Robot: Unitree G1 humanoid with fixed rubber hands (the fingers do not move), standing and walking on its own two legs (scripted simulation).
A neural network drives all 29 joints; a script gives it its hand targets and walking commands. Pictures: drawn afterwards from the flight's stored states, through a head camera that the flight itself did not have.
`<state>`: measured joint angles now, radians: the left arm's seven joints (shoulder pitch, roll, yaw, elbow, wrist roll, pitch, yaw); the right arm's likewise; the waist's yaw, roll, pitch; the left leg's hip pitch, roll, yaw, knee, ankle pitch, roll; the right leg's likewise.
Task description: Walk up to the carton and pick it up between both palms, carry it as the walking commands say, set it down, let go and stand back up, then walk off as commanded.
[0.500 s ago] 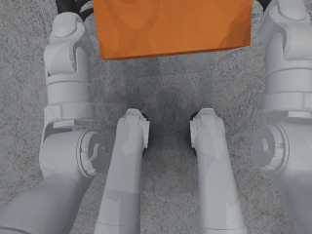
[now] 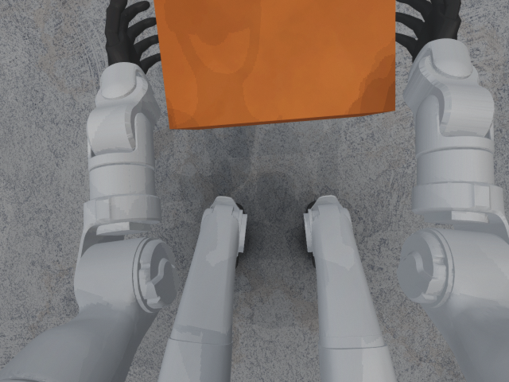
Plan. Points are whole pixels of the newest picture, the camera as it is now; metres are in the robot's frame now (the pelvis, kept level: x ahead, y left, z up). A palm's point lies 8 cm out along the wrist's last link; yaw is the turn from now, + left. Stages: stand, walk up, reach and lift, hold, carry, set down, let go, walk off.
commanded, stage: reach and lift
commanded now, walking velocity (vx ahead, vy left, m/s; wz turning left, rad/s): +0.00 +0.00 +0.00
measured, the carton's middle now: (274, 57) +0.54 +0.00 -0.15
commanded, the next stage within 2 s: none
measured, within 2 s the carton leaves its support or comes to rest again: neither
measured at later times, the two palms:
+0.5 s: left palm (85, 50) +0.48 +0.19 +0.02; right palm (487, 20) +0.49 -0.18 +0.03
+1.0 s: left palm out of the picture +0.46 +0.19 +0.13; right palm out of the picture +0.48 -0.18 +0.13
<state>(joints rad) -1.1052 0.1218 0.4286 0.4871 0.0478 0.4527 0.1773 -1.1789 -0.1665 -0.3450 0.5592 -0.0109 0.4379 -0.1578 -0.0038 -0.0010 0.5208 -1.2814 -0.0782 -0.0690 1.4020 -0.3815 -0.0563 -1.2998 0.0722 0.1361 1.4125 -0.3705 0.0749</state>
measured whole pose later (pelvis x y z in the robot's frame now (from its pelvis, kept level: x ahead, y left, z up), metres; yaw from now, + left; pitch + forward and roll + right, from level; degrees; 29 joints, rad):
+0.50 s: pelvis +0.03 +0.00 +0.06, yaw -1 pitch +16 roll +2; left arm -0.89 0.06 0.43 0.55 0.09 0.44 0.16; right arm -0.96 -0.09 -0.36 0.60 -0.07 0.43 -0.14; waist 0.01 0.00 0.25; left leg -1.11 -0.06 -0.07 1.15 -0.33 -0.05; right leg -1.13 0.07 0.15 1.17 -0.32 0.06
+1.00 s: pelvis +0.13 +0.00 +0.14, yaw -1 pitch +20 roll +0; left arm -0.44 -0.08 0.45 0.51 0.28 0.46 -0.05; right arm -0.49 0.05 -0.39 0.56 -0.24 0.44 -0.02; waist 0.02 0.01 -0.21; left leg -0.76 -0.04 -0.08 0.67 -0.26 -0.02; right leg -0.78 0.04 0.15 0.67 -0.24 0.04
